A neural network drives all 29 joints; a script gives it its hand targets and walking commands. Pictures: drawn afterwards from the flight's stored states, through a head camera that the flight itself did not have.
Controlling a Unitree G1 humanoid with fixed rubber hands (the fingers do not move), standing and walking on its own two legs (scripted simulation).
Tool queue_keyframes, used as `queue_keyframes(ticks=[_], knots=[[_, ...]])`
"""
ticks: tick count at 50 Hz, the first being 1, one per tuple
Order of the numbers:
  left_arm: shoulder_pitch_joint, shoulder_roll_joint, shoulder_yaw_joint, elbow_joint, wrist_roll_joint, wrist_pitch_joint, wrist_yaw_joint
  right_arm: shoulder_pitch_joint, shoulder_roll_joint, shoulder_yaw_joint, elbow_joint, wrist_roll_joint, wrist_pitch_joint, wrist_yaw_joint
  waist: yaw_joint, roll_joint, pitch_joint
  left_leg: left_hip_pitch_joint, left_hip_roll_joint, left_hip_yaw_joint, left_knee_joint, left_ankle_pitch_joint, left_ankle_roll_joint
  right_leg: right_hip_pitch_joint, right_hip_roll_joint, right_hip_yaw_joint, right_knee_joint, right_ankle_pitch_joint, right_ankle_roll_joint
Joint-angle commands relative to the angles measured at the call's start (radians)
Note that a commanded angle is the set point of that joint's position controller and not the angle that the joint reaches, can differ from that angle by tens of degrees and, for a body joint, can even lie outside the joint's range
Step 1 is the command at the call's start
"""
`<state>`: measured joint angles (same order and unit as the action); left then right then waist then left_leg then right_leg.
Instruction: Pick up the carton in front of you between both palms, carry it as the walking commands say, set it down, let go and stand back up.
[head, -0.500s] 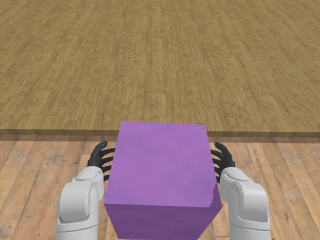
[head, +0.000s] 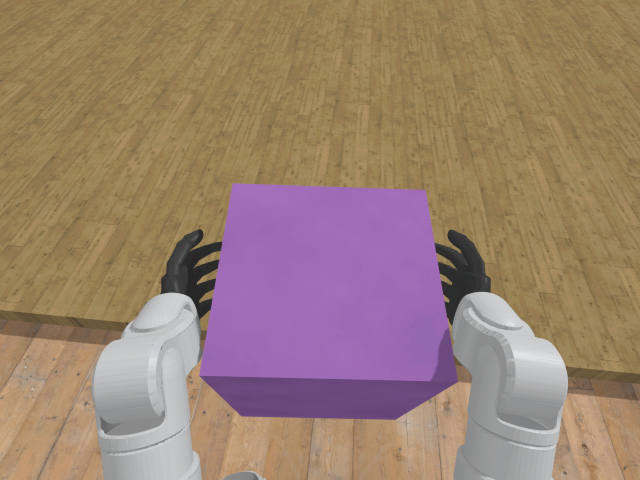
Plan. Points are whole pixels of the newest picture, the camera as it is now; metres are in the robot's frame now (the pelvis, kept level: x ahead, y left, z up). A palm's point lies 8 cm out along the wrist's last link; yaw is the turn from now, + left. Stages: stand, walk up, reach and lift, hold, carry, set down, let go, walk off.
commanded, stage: carry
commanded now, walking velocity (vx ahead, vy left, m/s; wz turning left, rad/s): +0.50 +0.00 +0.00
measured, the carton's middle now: (323, 315) +0.31 +0.01 +0.05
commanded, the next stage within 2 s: none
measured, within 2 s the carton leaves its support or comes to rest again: neither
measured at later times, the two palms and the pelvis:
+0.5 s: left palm (240, 85) +0.73 +0.16 +0.11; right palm (408, 93) +0.71 -0.14 +0.11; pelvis +0.32 +0.05 -0.01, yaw -3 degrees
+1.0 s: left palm out of the picture +1.07 +0.19 +0.20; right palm out of the picture +1.11 -0.11 +0.20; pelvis +0.70 -0.01 +0.06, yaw -1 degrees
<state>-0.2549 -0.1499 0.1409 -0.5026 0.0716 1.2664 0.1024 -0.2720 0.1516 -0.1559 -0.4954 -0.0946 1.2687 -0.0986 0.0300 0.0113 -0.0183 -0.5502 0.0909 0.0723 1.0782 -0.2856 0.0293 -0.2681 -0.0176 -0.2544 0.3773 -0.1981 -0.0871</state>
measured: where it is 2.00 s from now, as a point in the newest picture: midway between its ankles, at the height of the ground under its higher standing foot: (320, 177)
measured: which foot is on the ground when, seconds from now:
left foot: up 0.00-0.26, down 0.28-0.76, up 0.78-1.00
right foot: down 0.00-0.30, up 0.32-0.70, down 0.72-1.00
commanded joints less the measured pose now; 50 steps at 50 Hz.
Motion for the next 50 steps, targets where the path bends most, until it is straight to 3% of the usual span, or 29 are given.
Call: queue_keyframes(ticks=[1,5,10,12,13,14,15,16,17,18,19,21,23,26,31,34,35,36,37,38,39,40,41,43,44,46,47,48,50], knots=[[-0.591,-0.682,-0.715,-0.039,-0.411,0.025,-0.227,-0.564,0.688,0.731,-0.014,0.387,0.02,0.204,-0.004,-0.11,-0.333,-0.12,0.02,0.003,-0.139,0.061,-0.012,0.351,-0.27,0.255,-0.164,0.212,-0.083],[-0.753,-0.602,-0.675,0.094,-0.41,0.058,-0.219,-0.728,0.63,0.697,0.113,0.398,0.058,0.19,0.015,-0.137,-0.262,-0.129,-0.013,0.061,-0.344,0.167,-0.003,0.341,-0.213,0.173,-0.129,0.291,-0.082],[-0.977,-0.628,-0.599,0.273,-0.431,0.084,-0.206,-0.966,0.647,0.621,0.287,0.44,0.091,0.184,0.023,-0.169,-0.209,-0.041,-0.047,0.104,-0.484,0.221,0.035,0.341,-0.203,0.137,-0.058,0.397,-0.058],[-1.073,-0.664,-0.579,0.344,-0.444,0.089,-0.201,-1.039,0.673,0.583,0.366,0.451,0.095,0.185,-0.024,-0.155,-0.274,0.156,-0.1,0.155,-0.544,0.211,0.051,0.317,-0.178,0.073,0.116,0.577,-0.02],[-1.113,-0.685,-0.571,0.377,-0.45,0.091,-0.198,-1.058,0.679,0.557,0.414,0.453,0.094,0.187,-0.067,-0.092,-0.354,0.356,-0.143,0.191,-0.572,0.168,0.048,0.256,-0.129,0.031,0.315,0.566,0.008],[-1.152,-0.699,-0.557,0.412,-0.453,0.091,-0.195,-1.077,0.69,0.532,0.45,0.457,0.093,0.191,-0.107,0.021,-0.446,0.578,0.004,-0.012,-0.581,0.056,0.055,0.075,-0.106,0.059,0.559,0.3,0.037],[-1.196,-0.738,-0.543,0.438,-0.46,0.094,-0.19,-1.123,0.677,0.505,0.487,0.448,0.087,0.193,-0.09,0.271,-0.53,0.794,0.282,-0.533,-0.69,-0.014,0.2,-0.246,0.039,0.12,0.833,-0.118,0.07],[-1.243,-0.75,-0.525,0.453,-0.455,0.09,-0.184,-1.146,0.729,0.497,0.517,0.466,0.082,0.195,-0.114,0.326,-0.535,0.831,0.288,-0.645,-0.762,0.044,0.249,-0.4,0.071,0.22,1.0,-0.297,0.055],[-1.3,-0.801,-0.522,0.455,-0.459,0.082,-0.178,-1.204,0.776,0.493,0.495,0.485,0.072,0.2,-0.103,0.258,-0.51,0.82,0.265,-0.534,-0.705,0.171,0.241,-0.467,0.024,0.264,1.066,-0.283,0.028],[-1.335,-0.843,-0.513,0.448,-0.46,0.071,-0.173,-1.266,0.839,0.499,0.471,0.512,0.064,0.207,-0.107,0.131,-0.492,0.783,0.234,-0.445,-0.66,0.296,0.216,-0.501,-0.003,0.271,1.047,-0.235,0.016],[-1.358,-0.88,-0.504,0.447,-0.456,0.061,-0.166,-1.33,0.883,0.508,0.435,0.534,0.054,0.21,-0.099,0.074,-0.483,0.735,0.215,-0.37,-0.65,0.386,0.19,-0.493,-0.029,0.276,0.991,-0.189,0.017],[-1.371,-0.91,-0.483,0.439,-0.436,0.044,-0.146,-1.412,0.939,0.514,0.389,0.558,0.042,0.21,-0.081,0.072,-0.522,0.722,0.195,-0.291,-0.661,0.425,0.167,-0.462,-0.04,0.271,0.911,-0.152,0.029],[-1.349,-0.919,-0.478,0.434,-0.41,0.03,-0.131,-1.413,0.952,0.511,0.368,0.554,0.032,0.204,-0.079,0.083,-0.544,0.753,0.19,-0.249,-0.647,0.496,0.174,-0.494,-0.036,0.253,0.861,-0.155,0.035],[-1.301,-0.907,-0.488,0.426,-0.368,0.011,-0.119,-1.361,0.934,0.52,0.358,0.526,0.019,0.198,-0.101,0.107,-0.558,0.867,0.181,-0.207,-0.59,0.653,0.191,-0.635,-0.025,0.208,0.835,-0.166,0.036],[-1.277,-0.852,-0.529,0.351,-0.341,-0.006,-0.123,-1.305,0.879,0.561,0.307,0.493,0.001,0.196,-0.154,0.13,-0.512,1.042,0.181,-0.216,-0.552,0.751,0.21,-0.891,-0.04,0.176,0.912,-0.173,0.014],[-1.23,-0.802,-0.535,0.348,-0.318,0.006,-0.13,-1.261,0.848,0.592,0.301,0.488,0.007,0.197,-0.151,0.099,-0.428,0.972,0.121,-0.142,-0.58,0.79,0.176,-0.807,-0.023,0.128,0.678,-0.143,0.011],[-1.199,-0.789,-0.531,0.364,-0.313,0.01,-0.133,-1.262,0.84,0.602,0.305,0.492,0.012,0.2,-0.102,0.085,-0.409,0.779,0.084,-0.039,-0.597,0.908,0.14,-0.542,0.033,0.051,0.442,-0.156,0.001],[-1.184,-0.771,-0.531,0.376,-0.311,0.016,-0.136,-1.252,0.844,0.612,0.315,0.498,0.017,0.203,-0.02,0.157,-0.476,0.598,0.096,0.013,-0.49,1.28,0.109,-0.179,0.142,-0.067,0.452,-0.107,-0.037],[-1.18,-0.771,-0.534,0.389,-0.308,0.01,-0.141,-1.267,0.84,0.622,0.312,0.495,0.022,0.207,0.098,0.14,-0.595,0.447,0.044,0.068,-0.261,1.295,0.05,0.129,0.124,0.078,0.375,-0.022,-0.092],[-1.185,-0.745,-0.541,0.372,-0.306,-0.004,-0.145,-1.301,0.875,0.625,0.302,0.501,0.021,0.215,0.153,-0.147,-0.78,0.126,-0.06,-0.02,0.192,0.811,-0.036,0.507,-0.132,0.587,0.293,0.112,-0.267],[-1.155,-0.814,-0.566,0.38,-0.351,-0.006,-0.152,-1.291,0.852,0.624,0.298,0.493,0.026,0.222,0.148,-0.438,-0.801,-0.093,-0.238,-0.07,0.476,-0.124,-0.056,0.644,-0.267,0.905,0.154,0.592,-0.358],[-1.167,-0.839,-0.585,0.335,-0.393,-0.001,-0.161,-1.282,0.861,0.615,0.313,0.479,0.017,0.216,0.128,-0.283,-0.745,-0.225,-0.201,-0.225,0.599,-0.157,-0.01,0.691,-0.245,0.801,0.25,0.695,-0.319],[-1.22,-0.885,-0.613,0.284,-0.434,-0.006,-0.169,-1.258,0.848,0.582,0.288,0.453,0.011,0.208,0.144,-0.192,-0.701,-0.312,-0.167,-0.195,0.613,-0.188,0.016,0.68,-0.249,0.743,0.271,0.654,-0.267],[-1.319,-0.928,-0.649,0.189,-0.484,-0.01,-0.181,-1.227,0.818,0.539,0.266,0.387,0.008,0.184,0.13,-0.098,-0.575,-0.406,-0.096,-0.176,0.501,-0.226,0.057,0.607,-0.229,0.666,0.242,0.529,-0.175],[-1.339,-0.937,-0.663,0.169,-0.508,-0.01,-0.184,-1.195,0.786,0.516,0.268,0.35,0.008,0.171,0.129,-0.085,-0.561,-0.413,-0.083,-0.161,0.486,-0.23,0.067,0.596,-0.221,0.648,0.228,0.456,-0.159],[-1.37,-0.925,-0.687,0.147,-0.554,-0.007,-0.192,-1.141,0.738,0.489,0.289,0.3,0.006,0.151,0.107,-0.064,-0.534,-0.434,-0.063,-0.116,0.356,-0.209,0.055,0.589,-0.214,0.602,0.184,0.495,-0.146],[-1.386,-0.916,-0.69,0.146,-0.566,-0.004,-0.196,-1.123,0.711,0.476,0.297,0.279,0.003,0.144,0.088,-0.002,-0.517,-0.354,-0.057,-0.093,0.168,-0.194,0.039,0.508,-0.214,0.555,0.143,0.533,-0.15],[-1.406,-0.905,-0.688,0.149,-0.576,0.001,-0.201,-1.12,0.684,0.465,0.302,0.257,0.003,0.137,0.091,0.002,-0.482,-0.274,-0.072,-0.05,-0.008,-0.15,0.023,0.43,-0.196,0.498,0.094,0.55,-0.151],[-1.404,-0.878,-0.669,0.214,-0.585,0.022,-0.215,-1.111,0.654,0.454,0.343,0.236,0.014,0.128,0.075,-0.094,-0.47,-0.092,-0.105,0.0,-0.258,0.08,0.017,0.34,-0.138,0.358,0.085,0.664,-0.117]])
